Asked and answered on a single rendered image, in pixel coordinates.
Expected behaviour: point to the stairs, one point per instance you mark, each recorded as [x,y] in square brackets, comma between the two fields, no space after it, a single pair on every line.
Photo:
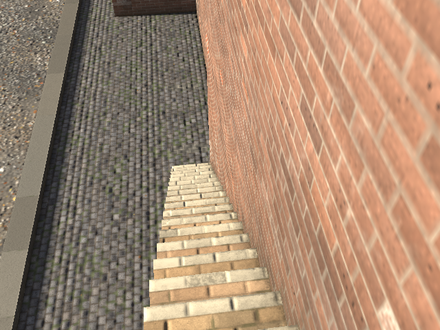
[206,275]

